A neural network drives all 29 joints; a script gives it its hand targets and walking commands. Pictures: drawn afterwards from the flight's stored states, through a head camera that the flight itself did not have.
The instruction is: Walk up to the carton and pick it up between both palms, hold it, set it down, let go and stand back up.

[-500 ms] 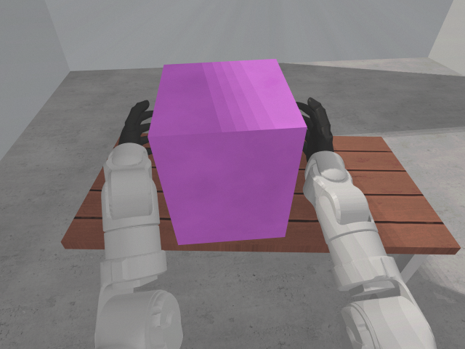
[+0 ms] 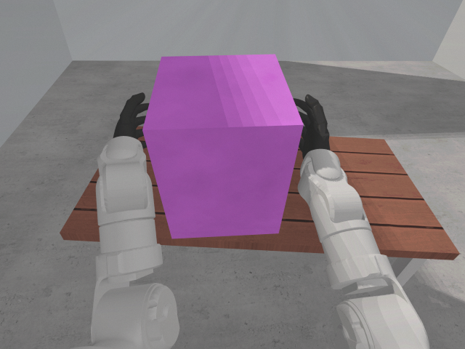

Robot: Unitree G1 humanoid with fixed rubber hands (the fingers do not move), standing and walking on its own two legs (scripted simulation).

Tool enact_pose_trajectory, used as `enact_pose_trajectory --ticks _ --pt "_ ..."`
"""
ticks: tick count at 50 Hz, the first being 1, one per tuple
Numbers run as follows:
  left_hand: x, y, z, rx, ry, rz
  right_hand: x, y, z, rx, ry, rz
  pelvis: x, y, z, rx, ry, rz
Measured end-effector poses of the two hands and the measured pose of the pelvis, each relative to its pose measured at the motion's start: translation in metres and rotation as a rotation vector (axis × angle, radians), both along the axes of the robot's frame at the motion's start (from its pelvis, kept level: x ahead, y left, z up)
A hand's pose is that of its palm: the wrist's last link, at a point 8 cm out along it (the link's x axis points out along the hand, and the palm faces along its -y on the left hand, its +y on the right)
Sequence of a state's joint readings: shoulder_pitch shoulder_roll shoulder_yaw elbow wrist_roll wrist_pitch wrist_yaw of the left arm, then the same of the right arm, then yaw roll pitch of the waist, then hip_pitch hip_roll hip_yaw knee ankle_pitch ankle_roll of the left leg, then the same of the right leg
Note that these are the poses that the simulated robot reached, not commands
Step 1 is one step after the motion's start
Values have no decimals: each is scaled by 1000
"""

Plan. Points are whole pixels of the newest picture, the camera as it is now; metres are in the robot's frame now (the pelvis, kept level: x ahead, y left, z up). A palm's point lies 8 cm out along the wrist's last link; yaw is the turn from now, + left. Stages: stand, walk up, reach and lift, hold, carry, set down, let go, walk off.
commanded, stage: hold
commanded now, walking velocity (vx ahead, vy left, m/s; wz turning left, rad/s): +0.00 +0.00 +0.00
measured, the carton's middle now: (222, 148) +0.43 -0.01 +0.17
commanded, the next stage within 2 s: set down in 1.16 s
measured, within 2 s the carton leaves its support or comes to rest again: neither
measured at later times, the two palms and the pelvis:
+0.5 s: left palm (132, 144) +0.38 +0.13 +0.22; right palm (317, 149) +0.35 -0.16 +0.21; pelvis +0.00 +0.00 +0.00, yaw -1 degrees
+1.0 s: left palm (130, 146) +0.38 +0.13 +0.22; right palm (315, 151) +0.35 -0.15 +0.21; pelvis +0.00 +0.00 +0.00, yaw +0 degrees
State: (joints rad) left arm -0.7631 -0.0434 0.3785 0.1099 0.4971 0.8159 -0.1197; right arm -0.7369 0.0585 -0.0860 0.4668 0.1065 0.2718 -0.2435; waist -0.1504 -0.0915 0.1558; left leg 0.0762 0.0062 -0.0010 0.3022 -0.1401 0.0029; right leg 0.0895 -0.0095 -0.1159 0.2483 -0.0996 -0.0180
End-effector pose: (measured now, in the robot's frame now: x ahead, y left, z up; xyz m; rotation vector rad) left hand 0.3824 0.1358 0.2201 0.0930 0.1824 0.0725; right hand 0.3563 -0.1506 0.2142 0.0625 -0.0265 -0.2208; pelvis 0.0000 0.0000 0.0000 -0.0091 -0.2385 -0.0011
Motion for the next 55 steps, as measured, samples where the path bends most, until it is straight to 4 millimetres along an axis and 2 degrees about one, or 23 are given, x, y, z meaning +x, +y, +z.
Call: enact_pose_trajectory --ticks 11,31,55 --pt "-5 -4 -6 16 4 -1 -5 -4 -8 -5 1 -2 0 5 -1 1 -10 -17" --pt "-3 -5 0 1 7 9 -2 -5 -3 -3 -2 1 -4 -2 0 3 -3 -7" --pt "-5 -3 -4 13 7 6 -4 -3 -7 -3 -3 0 -4 2 0 3 -8 -9"
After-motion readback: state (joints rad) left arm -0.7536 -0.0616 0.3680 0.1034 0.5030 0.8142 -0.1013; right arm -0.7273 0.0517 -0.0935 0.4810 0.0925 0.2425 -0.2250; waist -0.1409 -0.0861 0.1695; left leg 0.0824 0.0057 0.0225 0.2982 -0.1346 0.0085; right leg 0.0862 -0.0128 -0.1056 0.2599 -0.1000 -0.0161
